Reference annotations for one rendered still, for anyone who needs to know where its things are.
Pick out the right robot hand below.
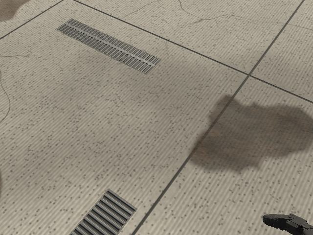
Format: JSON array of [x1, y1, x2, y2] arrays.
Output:
[[262, 213, 313, 235]]

